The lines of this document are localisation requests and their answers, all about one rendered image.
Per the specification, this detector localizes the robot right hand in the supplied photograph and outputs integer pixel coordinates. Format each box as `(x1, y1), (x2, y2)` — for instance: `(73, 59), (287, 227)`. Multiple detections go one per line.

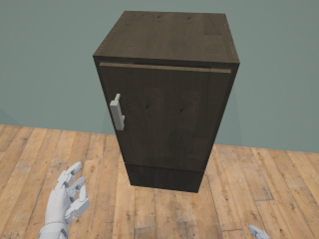
(248, 224), (270, 239)

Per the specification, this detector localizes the handle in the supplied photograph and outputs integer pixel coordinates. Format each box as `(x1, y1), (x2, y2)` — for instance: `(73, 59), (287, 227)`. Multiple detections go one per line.
(110, 94), (125, 130)

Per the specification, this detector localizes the robot left hand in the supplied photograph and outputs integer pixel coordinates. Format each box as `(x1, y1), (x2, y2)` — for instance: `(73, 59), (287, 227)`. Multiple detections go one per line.
(45, 161), (91, 228)

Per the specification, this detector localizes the cupboard door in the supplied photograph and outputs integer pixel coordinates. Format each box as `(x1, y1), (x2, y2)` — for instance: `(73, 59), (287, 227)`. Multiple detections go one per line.
(99, 62), (231, 171)

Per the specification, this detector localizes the left robot forearm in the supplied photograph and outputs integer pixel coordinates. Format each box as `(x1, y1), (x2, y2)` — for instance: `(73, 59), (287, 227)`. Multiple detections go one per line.
(38, 222), (69, 239)

